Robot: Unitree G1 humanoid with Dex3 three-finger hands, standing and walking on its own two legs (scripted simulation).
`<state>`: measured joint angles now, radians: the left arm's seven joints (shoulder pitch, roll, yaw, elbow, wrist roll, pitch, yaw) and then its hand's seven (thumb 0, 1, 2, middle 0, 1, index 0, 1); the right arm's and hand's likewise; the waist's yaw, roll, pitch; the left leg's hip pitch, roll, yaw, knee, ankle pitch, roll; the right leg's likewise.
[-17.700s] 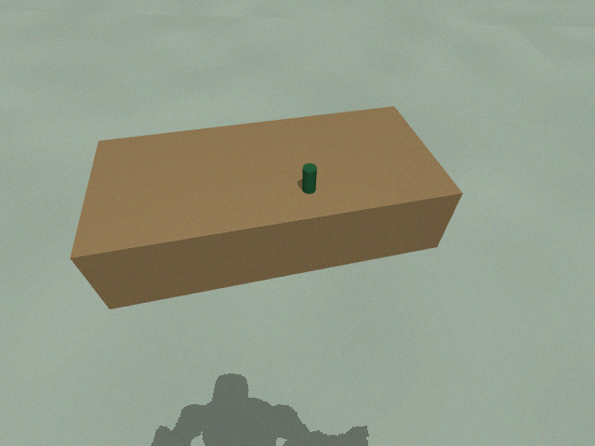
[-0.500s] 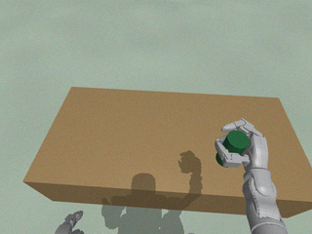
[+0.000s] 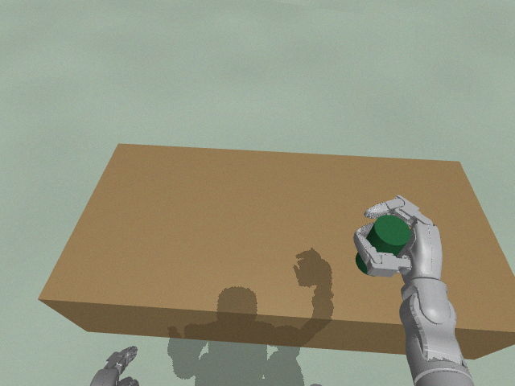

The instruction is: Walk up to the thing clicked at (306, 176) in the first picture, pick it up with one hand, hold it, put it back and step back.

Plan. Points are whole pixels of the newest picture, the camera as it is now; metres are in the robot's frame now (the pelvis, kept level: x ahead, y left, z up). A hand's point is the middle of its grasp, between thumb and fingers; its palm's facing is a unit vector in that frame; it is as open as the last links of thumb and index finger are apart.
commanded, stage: hold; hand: right
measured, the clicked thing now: (380, 247) +0.33 -0.18 +0.04
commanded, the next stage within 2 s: crouch in 0.60 s
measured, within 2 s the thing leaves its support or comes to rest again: neither
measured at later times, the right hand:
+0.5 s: hand (377, 241) +0.33 -0.17 +0.06, palm faces +0.11 +0.99 +0.01, open 7.0 cm
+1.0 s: hand (371, 244) +0.34 -0.17 +0.03, palm faces +0.12 +0.99 +0.03, open 7.0 cm
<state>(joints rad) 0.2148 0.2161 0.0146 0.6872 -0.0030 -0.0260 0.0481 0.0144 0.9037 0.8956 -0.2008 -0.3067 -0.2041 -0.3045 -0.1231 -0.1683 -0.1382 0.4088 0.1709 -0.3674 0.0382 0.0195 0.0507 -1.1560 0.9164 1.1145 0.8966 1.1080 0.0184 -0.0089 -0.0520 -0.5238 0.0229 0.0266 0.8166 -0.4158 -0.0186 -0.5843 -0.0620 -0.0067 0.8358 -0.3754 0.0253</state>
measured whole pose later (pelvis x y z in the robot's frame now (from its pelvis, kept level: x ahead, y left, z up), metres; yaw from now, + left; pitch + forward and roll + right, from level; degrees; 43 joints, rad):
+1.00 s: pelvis +0.00 +0.00 -0.01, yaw +0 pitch +11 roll +1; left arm 0.20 0.22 0.02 0.69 0.01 -0.04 0.04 0.01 0.91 0.91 -0.20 -0.31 -0.20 -0.31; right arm -0.22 -0.17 -0.18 0.56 0.17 -0.44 0.07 0.02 0.05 -1.16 0.92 1.11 0.90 1.11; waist 0.03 0.00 -0.07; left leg -0.65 0.02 0.02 0.91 -0.45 -0.02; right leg -0.70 -0.06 0.00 0.92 -0.40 0.03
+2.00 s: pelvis -0.06 +0.00 -0.22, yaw +3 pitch +35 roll +4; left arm 0.20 0.26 0.01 0.68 0.07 0.00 -0.04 0.01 0.91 0.90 -0.20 -0.30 -0.20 -0.30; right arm -0.83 -0.42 -0.43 1.03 0.07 -0.53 0.12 0.02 0.05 -1.15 0.92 1.11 0.90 1.10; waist 0.14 -0.01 -0.19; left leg -1.70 0.00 0.04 1.76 -0.66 -0.02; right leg -1.78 -0.08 0.08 1.78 -0.61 0.03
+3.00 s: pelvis -0.07 +0.00 -0.33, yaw +6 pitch +36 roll +4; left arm 0.18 0.29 -0.02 0.69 0.10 0.05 -0.05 0.01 0.91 0.89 -0.20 -0.29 -0.20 -0.29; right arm -0.97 -0.53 -0.50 1.07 0.03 -0.47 0.14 0.02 0.05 -1.15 0.92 1.11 0.89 1.10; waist 0.17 0.00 -0.13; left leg -2.05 -0.02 0.04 2.13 -0.71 -0.01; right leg -2.13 -0.08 0.12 2.15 -0.65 0.04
